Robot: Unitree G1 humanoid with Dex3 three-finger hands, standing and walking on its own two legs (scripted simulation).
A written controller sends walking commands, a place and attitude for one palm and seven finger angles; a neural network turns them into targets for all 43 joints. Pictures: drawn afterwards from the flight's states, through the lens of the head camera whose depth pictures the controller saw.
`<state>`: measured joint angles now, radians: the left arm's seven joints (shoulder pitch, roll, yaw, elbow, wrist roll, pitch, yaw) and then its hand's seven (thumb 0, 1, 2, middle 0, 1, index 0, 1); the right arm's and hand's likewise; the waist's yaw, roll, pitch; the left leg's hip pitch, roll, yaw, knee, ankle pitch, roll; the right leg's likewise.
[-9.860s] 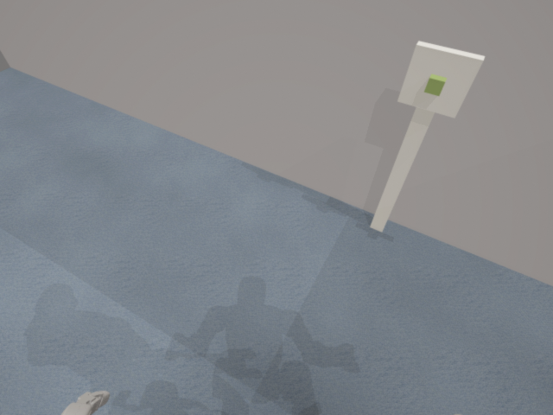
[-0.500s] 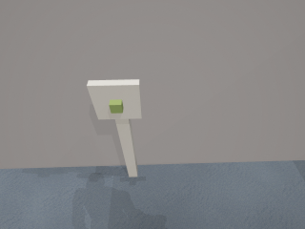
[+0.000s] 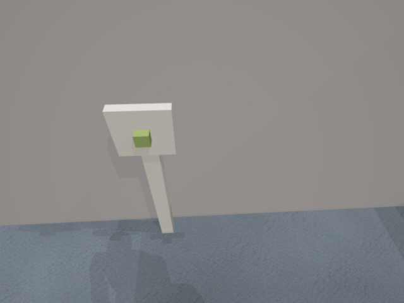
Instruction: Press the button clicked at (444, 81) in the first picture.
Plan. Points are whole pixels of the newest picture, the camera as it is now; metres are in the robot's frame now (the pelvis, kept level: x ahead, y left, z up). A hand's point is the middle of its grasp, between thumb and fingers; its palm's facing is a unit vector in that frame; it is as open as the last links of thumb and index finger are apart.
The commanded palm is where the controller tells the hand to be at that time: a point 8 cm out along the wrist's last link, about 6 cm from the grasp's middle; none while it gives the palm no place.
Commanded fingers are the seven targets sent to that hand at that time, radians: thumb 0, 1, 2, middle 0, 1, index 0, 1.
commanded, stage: look again from close up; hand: left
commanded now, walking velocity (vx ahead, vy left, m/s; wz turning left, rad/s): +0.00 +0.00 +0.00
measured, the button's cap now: (142, 137) +0.55 +0.19 -0.02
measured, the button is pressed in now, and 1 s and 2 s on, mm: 0 0 0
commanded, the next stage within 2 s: shuffle to correct the standing spot in 0.58 s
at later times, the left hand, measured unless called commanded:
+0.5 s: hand out of the picture +0.07 +0.24 -0.17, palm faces +0.03 -0.95 -0.30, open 7.4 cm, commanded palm none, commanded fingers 0.00 0.90 0.90 -0.20 -0.30 -0.20 -0.30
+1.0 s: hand out of the picture -0.01 +0.18 -0.18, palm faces +0.01 -0.98 -0.19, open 7.4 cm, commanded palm none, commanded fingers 0.00 0.90 0.90 -0.20 -0.30 -0.20 -0.30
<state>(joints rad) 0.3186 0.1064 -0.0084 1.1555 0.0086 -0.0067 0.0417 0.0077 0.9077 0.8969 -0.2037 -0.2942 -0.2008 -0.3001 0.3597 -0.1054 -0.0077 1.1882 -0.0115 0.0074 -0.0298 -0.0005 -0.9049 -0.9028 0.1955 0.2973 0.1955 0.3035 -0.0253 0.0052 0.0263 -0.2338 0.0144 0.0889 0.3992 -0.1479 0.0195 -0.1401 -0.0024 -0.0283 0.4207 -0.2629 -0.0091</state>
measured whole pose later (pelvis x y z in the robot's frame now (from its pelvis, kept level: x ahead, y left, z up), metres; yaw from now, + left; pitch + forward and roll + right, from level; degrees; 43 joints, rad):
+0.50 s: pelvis +0.00 +0.01 -0.01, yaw +2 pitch -2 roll -1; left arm 0.21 0.28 0.01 0.99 0.02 -0.01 0.02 0.01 0.90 0.90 -0.21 -0.29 -0.20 -0.30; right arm 0.15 -0.27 -0.02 0.99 -0.02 -0.01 -0.01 0.00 -0.90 -0.90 0.20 0.30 0.20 0.30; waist 0.00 0.01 0.01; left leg -0.27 0.01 0.06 0.52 -0.22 0.04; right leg -0.14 -0.01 -0.05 0.49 -0.31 0.00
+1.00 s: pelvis +0.02 +0.00 -0.01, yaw +2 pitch -1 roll +0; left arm 0.36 0.19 -0.02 1.09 0.03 0.01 0.01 0.01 0.91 0.90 -0.20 -0.29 -0.20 -0.30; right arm 0.26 -0.18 0.00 1.11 -0.02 0.03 0.00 0.00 -0.90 -0.90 0.20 0.30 0.20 0.30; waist 0.00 -0.01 0.01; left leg -0.26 0.01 0.06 0.50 -0.23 0.03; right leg -0.14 -0.01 -0.05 0.48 -0.33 -0.01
